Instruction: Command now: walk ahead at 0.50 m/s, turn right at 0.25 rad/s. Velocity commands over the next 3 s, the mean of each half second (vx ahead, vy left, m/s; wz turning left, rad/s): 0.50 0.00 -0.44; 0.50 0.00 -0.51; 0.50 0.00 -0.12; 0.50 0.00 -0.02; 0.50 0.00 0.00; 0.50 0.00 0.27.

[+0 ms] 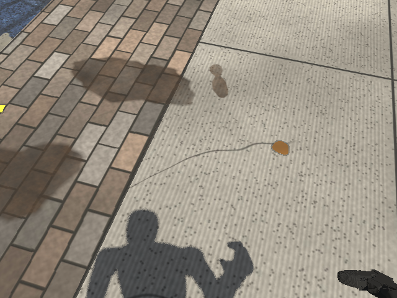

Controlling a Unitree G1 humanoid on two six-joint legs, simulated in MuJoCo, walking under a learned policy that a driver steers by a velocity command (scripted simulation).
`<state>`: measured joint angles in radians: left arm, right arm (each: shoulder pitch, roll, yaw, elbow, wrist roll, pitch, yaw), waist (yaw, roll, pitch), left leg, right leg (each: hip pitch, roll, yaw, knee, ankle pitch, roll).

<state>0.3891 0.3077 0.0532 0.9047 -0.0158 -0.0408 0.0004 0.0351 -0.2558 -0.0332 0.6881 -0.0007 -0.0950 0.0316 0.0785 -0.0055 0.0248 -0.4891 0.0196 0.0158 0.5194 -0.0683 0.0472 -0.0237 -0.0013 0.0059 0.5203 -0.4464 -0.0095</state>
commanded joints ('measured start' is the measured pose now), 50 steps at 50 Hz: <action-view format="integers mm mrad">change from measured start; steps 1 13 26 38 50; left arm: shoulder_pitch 59 -173 55 -97 34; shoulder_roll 45 25 296 144 29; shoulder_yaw -10 21 127 65 24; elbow -80 -160 -181 -248 -216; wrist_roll -5 -6 -17 -2 22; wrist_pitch -43 10 28 -20 -3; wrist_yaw -4 -13 -20 12 17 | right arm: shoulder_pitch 433 165 285 8 279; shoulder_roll -241 -144 -97 -95 -262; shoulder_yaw -86 -61 -47 -37 -87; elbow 38 96 84 6 41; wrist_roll -7 -17 -19 -13 -23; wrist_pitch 7 -23 34 -5 -48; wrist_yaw -19 -38 -52 -34 -10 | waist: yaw -204 -84 15 -53 -150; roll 254 64 -223 -50 60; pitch -442 20 -228 -29 -282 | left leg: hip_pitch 904 350 -27 -93 604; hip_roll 404 216 53 48 209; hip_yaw -712 62 218 -68 -310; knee -170 -404 687 238 -29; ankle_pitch -232 113 -141 24 17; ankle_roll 246 126 -71 -122 110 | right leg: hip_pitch -656 -641 289 -214 -282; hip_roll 32 -133 -197 -100 -2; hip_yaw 109 72 395 242 214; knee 711 367 -14 -297 381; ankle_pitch -136 445 237 483 338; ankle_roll -13 20 -317 -244 -84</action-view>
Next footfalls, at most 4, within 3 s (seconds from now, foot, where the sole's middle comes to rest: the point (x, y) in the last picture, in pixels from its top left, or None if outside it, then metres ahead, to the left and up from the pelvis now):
0.50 right None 0.41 -0.17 -0.76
0.98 left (244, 218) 0.75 -0.09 -0.76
1.50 right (339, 199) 0.86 -0.45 -0.76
2.02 left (317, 125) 1.24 -0.41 -0.76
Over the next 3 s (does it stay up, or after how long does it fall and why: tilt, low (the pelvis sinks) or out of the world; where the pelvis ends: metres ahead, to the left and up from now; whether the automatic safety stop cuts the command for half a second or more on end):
stays up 1.46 -0.73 0.01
